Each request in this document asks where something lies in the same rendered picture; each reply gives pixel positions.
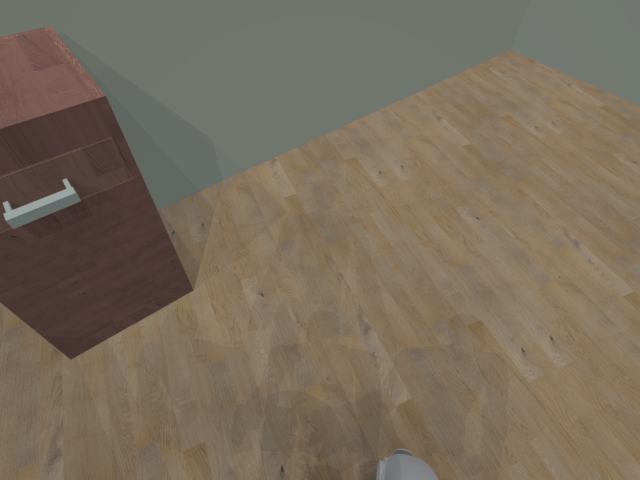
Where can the handle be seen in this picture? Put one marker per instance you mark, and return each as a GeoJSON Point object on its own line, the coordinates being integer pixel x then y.
{"type": "Point", "coordinates": [42, 207]}

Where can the right robot thigh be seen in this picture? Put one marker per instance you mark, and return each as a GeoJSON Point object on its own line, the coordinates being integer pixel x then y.
{"type": "Point", "coordinates": [404, 467]}

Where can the cabinet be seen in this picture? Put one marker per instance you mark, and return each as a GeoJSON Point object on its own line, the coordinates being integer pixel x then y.
{"type": "Point", "coordinates": [82, 274]}

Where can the drawer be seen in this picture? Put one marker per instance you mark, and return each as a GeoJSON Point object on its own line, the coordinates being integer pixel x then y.
{"type": "Point", "coordinates": [88, 169]}

